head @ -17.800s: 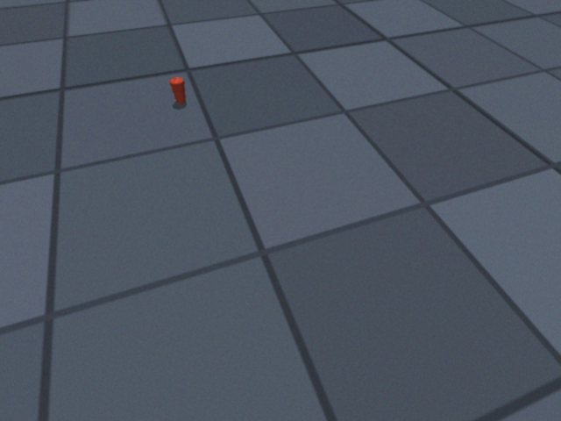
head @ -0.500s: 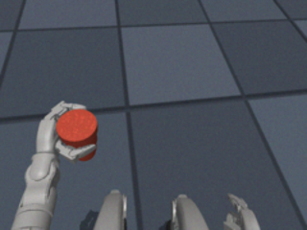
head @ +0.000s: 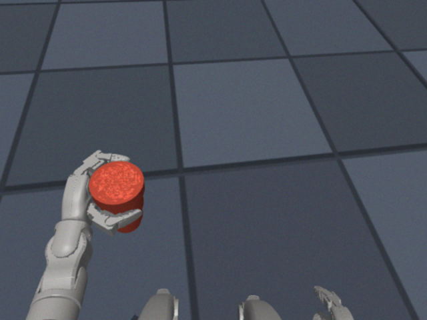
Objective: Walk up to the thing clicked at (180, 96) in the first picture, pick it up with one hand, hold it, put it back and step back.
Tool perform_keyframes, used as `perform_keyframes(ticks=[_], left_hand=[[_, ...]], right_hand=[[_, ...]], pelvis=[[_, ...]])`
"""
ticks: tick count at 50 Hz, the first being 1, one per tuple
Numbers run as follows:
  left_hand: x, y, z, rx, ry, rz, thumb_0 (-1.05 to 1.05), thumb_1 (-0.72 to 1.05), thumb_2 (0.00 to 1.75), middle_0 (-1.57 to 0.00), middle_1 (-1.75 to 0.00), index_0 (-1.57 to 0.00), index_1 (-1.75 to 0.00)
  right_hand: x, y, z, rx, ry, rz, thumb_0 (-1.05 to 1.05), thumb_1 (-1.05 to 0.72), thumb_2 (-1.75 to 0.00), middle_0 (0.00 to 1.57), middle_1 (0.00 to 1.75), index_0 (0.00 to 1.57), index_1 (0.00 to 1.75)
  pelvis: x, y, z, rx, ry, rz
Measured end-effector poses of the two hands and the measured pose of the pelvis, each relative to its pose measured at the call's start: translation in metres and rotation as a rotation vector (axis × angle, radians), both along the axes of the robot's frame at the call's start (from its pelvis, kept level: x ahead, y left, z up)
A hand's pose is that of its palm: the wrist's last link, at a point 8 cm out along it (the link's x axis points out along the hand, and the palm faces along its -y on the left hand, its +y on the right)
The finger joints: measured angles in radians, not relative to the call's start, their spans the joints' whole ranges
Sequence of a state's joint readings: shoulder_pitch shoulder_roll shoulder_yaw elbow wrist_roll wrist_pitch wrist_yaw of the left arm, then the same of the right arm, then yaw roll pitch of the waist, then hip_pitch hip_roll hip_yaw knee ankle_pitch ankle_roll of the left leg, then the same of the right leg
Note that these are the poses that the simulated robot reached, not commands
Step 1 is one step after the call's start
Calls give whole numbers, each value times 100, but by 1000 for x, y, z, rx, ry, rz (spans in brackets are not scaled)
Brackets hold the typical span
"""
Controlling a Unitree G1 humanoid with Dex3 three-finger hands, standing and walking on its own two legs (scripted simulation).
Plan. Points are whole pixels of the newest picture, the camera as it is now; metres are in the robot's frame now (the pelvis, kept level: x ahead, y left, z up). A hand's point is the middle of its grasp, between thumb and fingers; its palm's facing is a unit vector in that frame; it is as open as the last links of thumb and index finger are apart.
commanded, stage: lift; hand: left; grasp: from the side
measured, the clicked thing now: (122, 203) +0.33 +0.17 -0.01
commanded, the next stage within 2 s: hold in 0.44 s
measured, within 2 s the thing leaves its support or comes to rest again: neither
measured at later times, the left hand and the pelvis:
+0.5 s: hand (120, 186) +0.34 +0.17 +0.05, palm faces +0.04 -1.00 -0.03, open 11.3 cm; pelvis +0.01 -0.01 +0.02, yaw +0 degrees
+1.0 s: hand (117, 182) +0.34 +0.17 +0.07, palm faces +0.05 -1.00 -0.04, open 11.3 cm; pelvis +0.01 +0.00 +0.04, yaw +0 degrees
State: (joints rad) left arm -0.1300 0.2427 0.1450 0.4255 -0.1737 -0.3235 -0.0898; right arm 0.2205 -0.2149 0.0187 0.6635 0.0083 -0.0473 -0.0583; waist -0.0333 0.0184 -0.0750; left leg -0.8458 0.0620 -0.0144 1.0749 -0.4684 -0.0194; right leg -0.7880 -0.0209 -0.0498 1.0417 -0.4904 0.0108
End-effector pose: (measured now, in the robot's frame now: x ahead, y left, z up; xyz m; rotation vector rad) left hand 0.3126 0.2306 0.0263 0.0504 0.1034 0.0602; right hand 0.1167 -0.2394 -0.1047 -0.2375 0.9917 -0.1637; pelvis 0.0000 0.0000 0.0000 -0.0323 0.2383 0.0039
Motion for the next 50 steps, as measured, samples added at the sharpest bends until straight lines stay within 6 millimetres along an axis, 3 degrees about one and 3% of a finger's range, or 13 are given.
perform_keyframes(ticks=[19,50], left_hand=[[2,-10,18,-27,-3,-12,1,-54,107,-73,-100,-65,-100],[0,-12,44,-17,-27,-7,1,-54,106,-73,-100,-65,-100]], right_hand=[[10,-13,25,-21,-17,-2,1,-92,-90,20,30,20,30],[8,-9,40,-10,-17,-21,1,-93,-90,20,30,20,30]], pelvis=[[9,-7,20,11,-59,1],[14,-4,36,15,-125,-3]])
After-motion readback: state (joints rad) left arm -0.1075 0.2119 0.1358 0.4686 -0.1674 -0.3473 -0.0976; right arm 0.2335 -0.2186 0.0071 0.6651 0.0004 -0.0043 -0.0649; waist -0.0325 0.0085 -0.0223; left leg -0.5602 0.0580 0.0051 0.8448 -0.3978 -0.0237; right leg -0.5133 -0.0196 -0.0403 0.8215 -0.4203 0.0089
